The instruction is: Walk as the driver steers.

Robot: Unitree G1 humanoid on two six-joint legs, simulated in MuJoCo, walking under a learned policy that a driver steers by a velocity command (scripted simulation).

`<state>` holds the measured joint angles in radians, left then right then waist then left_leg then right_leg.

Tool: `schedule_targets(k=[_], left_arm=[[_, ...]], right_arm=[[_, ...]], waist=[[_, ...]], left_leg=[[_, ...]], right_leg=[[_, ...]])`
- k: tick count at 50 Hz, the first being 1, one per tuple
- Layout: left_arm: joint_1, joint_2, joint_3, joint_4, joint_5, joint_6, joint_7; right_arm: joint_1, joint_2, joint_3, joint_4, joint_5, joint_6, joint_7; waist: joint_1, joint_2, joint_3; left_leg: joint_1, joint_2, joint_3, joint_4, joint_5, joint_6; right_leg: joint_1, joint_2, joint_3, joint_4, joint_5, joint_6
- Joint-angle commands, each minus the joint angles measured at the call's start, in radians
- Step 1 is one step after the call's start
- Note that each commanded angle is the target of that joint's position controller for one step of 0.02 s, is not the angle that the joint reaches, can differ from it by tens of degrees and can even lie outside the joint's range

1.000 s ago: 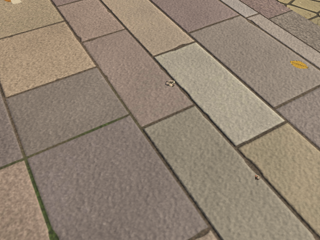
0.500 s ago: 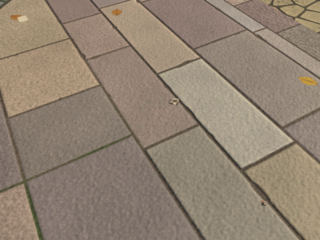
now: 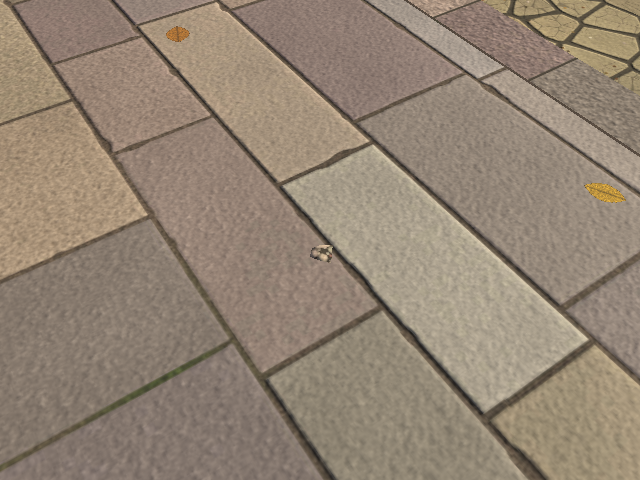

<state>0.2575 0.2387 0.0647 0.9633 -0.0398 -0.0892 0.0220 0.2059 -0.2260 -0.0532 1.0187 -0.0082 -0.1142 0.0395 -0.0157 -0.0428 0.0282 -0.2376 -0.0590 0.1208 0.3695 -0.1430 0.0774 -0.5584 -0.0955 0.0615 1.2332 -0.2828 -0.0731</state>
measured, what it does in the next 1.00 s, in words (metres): walks ahead, turning right: right foot, then left foot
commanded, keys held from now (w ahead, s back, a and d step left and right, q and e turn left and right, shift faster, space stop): w+e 1.00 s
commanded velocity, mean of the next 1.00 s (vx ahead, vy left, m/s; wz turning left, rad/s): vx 0.50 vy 0.00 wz -0.53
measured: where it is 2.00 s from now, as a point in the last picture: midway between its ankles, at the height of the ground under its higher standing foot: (505, 324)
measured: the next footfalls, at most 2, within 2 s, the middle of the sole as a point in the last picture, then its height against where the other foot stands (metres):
right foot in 0.38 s outside the picture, level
left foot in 0.86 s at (363, 382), level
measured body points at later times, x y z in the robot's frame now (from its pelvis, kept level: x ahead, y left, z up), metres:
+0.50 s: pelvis +0.29 -0.09 -0.01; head +0.32 -0.10 +0.44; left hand +0.48 +0.13 -0.13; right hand +0.29 -0.37 -0.14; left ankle +0.20 +0.10 -0.63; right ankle +0.33 -0.17 -0.74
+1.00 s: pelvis +0.58 -0.13 -0.01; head +0.60 -0.14 +0.44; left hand +0.80 +0.06 -0.13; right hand +0.56 -0.44 -0.10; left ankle +0.67 -0.07 -0.74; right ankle +0.42 -0.19 -0.64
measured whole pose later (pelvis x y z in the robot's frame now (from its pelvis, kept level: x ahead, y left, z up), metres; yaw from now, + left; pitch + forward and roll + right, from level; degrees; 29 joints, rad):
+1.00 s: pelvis +0.58 -0.13 -0.01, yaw -33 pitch +2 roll +1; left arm 0.32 0.29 0.07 0.74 -0.02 -0.04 0.01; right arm 0.15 -0.26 -0.06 0.78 -0.01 -0.12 0.01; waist 0.01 -0.04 0.00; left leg -0.35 -0.02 0.05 0.49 -0.18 0.03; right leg -0.44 0.02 0.10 1.21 -0.39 -0.04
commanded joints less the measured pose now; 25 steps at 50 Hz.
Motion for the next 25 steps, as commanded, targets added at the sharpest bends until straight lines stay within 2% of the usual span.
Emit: schedule_targets(k=[1,5,8,12,14,15,16,17,18,19,20,21,22,23,24,25], left_arm=[[0.091,0.032,0.016,-0.03,0.005,0.027,0.007],[-0.032,0.045,0.022,-0.076,0.016,0.019,-0.007],[-0.141,0.03,0.011,-0.115,0.019,0.012,-0.027],[-0.279,0.008,-0.008,-0.186,0.019,0.012,-0.058],[-0.311,0.013,-0.009,-0.223,0.016,0.013,-0.074],[-0.304,0.024,-0.005,-0.237,0.015,0.014,-0.081],[-0.278,0.044,0.003,-0.245,0.014,0.016,-0.087],[-0.211,0.073,0.018,-0.241,0.013,0.018,-0.09],[-0.073,0.119,0.044,-0.214,0.01,0.019,-0.09],[0.099,0.2,0.084,-0.174,0.01,0.023,-0.074],[0.17,0.322,0.111,-0.16,0.013,0.028,-0.054],[0.194,0.301,0.095,-0.185,0.025,0.019,-0.056],[0.185,0.224,0.074,-0.179,0.038,0.013,-0.056],[0.113,0.18,0.062,-0.189,0.03,0.008,-0.054],[0.021,0.145,0.05,-0.215,0.025,0.006,-0.055],[-0.036,0.116,0.04,-0.235,0.031,0.006,-0.053]], right_arm=[[-0.029,-0.096,-0.013,-0.034,-0.007,-0.023,-0.014],[0.029,-0.123,-0.016,-0.024,-0.012,-0.017,-0.041],[0.066,-0.138,-0.015,-0.027,-0.006,-0.011,-0.053],[0.157,-0.161,-0.02,-0.01,0.005,0.013,-0.059],[0.169,-0.176,-0.026,-0.012,0.012,0.031,-0.061],[0.153,-0.187,-0.03,-0.022,0.015,0.038,-0.062],[0.136,-0.203,-0.034,-0.033,0.016,0.044,-0.066],[0.12,-0.218,-0.039,-0.045,0.015,0.051,-0.07],[0.095,-0.227,-0.041,-0.057,0.017,0.06,-0.074],[0.088,-0.22,-0.036,-0.075,0.017,0.057,-0.075],[0.171,-0.087,0.001,-0.121,-0.015,0.033,-0.059],[0.144,-0.089,0.013,-0.156,0.013,-0.021,-0.039],[0.005,-0.165,-0.011,-0.19,0.053,-0.051,-0.028],[-0.035,-0.158,-0.008,-0.204,0.056,-0.062,-0.029],[-0.03,-0.155,-0.013,-0.19,0.035,-0.058,-0.038],[-0.008,-0.165,-0.025,-0.186,0.023,-0.042,-0.043]], waist=[[0.051,0.104,0.011],[0.024,0.076,0.026],[-0.012,0.068,0.039],[-0.066,0.056,0.079],[-0.065,0.068,0.083],[-0.047,0.085,0.07],[-0.022,0.113,0.038],[0.022,0.143,-0.014],[0.102,0.15,-0.088],[0.184,0.108,-0.18],[0.115,-0.15,-0.288],[0.109,-0.157,-0.449],[0.15,-0.075,-0.348],[0.116,-0.028,-0.23],[0.061,0.054,-0.16],[0.019,0.051,-0.122]], left_leg=[[-0.038,0.296,-0.201,-0.276,0.042,0.139],[0.062,0.292,-0.107,-0.274,0.144,0.118],[0.111,0.281,-0.027,-0.274,0.181,0.09],[0.28,0.324,0.02,-0.222,0.236,0.08],[0.349,0.349,0.041,-0.165,0.33,0.071],[0.36,0.354,0.06,-0.118,0.461,0.06],[0.366,0.356,0.078,-0.051,0.65,0.048],[0.363,0.354,0.094,0.06,0.832,0.036],[0.325,0.333,0.113,0.245,0.923,0.016],[0.148,0.292,0.12,0.507,0.771,-0.026],[-0.283,0.145,0.096,0.895,-0.028,-0.084],[-0.496,0.009,-0.144,1.089,-0.442,-0.087],[-0.607,0.072,-0.22,1.102,-0.363,-0.053],[-0.614,0.118,-0.209,1.026,-0.271,-0.035],[-0.541,0.16,-0.202,0.938,-0.214,-0.039],[-0.456,0.188,-0.203,0.866,-0.184,-0.049]], right_leg=[[-0.065,-0.068,0.067,-0.044,0.095,0.003],[-0.198,-0.048,0.081,-0.235,0.299,0.024],[-0.181,-0.033,0.005,-0.408,0.403,0.025],[-0.243,-0.02,-0.061,-0.539,0.355,0.014],[-0.242,-0.003,-0.1,-0.573,0.259,-0.002],[-0.195,0.019,-0.128,-0.589,0.203,-0.017],[-0.119,0.055,-0.164,-0.591,0.15,-0.035],[-0.01,0.098,-0.194,-0.585,0.102,-0.057],[0.174,0.146,-0.209,-0.63,0.119,-0.089],[0.471,0.135,-0.122,-0.687,0.17,-0.137],[0.853,-0.134,0.354,-0.699,0.154,-0.283],[1.015,-0.277,0.81,-0.904,0.05,-0.404],[0.973,-0.232,0.671,-0.933,0.094,-0.324],[0.821,-0.189,0.507,-0.927,0.174,-0.279],[0.645,-0.143,0.385,-0.938,0.268,-0.246],[0.513,-0.108,0.307,-0.959,0.333,-0.227]])
Over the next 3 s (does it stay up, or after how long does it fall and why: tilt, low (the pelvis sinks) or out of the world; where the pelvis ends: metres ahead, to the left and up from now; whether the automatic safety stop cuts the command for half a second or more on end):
stays up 0.86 -0.43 0.00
